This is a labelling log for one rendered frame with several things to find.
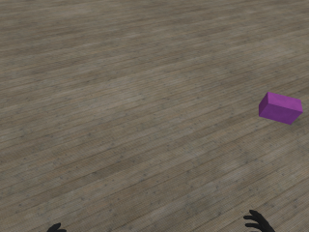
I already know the robot left hand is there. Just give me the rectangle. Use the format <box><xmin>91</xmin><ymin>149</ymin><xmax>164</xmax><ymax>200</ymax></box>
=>
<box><xmin>46</xmin><ymin>222</ymin><xmax>67</xmax><ymax>232</ymax></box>

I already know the robot right hand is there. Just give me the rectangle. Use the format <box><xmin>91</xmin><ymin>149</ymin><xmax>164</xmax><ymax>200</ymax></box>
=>
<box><xmin>243</xmin><ymin>210</ymin><xmax>275</xmax><ymax>232</ymax></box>

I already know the carton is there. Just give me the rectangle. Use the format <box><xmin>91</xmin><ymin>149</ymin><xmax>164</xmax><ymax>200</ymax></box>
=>
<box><xmin>259</xmin><ymin>92</ymin><xmax>303</xmax><ymax>125</ymax></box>

